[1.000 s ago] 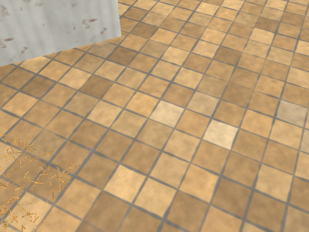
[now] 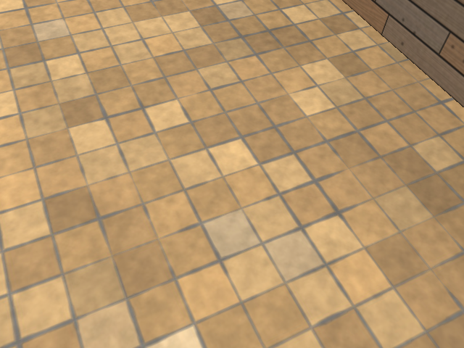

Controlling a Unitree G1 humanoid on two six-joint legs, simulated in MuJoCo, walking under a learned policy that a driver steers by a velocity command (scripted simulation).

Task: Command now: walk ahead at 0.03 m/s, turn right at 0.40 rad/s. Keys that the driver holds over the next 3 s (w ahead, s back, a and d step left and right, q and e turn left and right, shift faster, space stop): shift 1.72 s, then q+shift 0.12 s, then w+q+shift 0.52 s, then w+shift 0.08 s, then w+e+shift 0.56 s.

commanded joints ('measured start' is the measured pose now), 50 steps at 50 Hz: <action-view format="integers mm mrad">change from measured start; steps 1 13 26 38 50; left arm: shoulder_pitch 90 41 7 46 106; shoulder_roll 79 -22 -22 -38 -74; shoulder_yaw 14 -54 -91 -91 -100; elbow -19 48 146 273 374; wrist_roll -13 -22 -15 -18 -17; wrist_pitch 9 8 -58 -65 -63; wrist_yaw -17 1 27 35 45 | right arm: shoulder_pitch -13 104 124 111 111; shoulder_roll -127 -129 -46 -30 -3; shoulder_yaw -38 -54 -26 -21 -11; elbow -59 38 163 300 399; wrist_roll -9 -5 3 4 4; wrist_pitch -6 17 -7 -7 -3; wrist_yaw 2 26 30 17 7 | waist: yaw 16 -21 -44 -39 -35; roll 190 234 2 45 35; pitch -114 -90 -3 -29 -17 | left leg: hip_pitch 121 91 143 179 180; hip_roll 204 201 84 103 106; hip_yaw -175 -173 -31 -44 -41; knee -141 -148 -125 -136 -129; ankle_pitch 429 139 66 98 114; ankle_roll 148 158 4 19 29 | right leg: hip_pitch -46 250 171 201 211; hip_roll -35 -115 -276 -262 -261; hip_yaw -55 -191 9 -19 -34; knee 175 -565 -747 -734 -725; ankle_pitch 54 143 266 344 381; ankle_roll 35 -39 -97 -96 -90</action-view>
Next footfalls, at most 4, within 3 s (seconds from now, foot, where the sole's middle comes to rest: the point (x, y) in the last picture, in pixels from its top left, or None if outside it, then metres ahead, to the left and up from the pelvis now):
0.30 right None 0.00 -0.09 -0.78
2.20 left None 0.22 0.22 -0.78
2.68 right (113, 267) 0.69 0.36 -0.78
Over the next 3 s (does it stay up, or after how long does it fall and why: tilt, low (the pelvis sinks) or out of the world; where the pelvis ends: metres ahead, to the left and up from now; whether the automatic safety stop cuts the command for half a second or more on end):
stays up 0.76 0.44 0.00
